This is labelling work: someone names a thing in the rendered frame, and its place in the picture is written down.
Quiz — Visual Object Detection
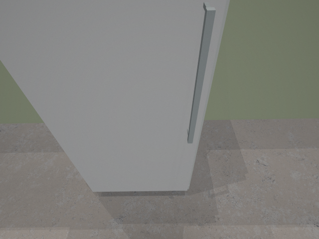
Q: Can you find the fridge door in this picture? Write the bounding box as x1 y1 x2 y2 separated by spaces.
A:
0 0 227 192

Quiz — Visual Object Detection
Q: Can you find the handle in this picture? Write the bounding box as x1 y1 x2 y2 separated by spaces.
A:
187 2 216 143

